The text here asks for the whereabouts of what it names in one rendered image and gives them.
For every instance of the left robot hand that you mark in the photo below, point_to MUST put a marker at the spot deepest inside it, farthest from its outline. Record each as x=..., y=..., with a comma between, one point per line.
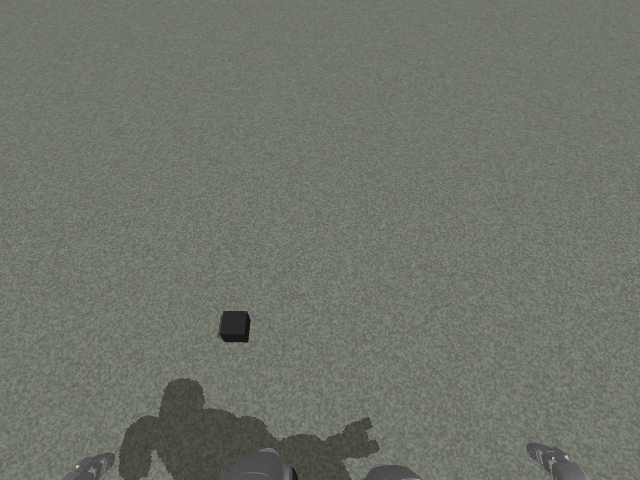
x=92, y=468

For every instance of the cube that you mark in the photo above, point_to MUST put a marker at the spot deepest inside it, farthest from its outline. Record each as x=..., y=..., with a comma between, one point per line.
x=235, y=326

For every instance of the right robot hand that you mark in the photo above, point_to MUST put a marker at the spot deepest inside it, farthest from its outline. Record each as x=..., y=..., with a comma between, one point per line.
x=556, y=462

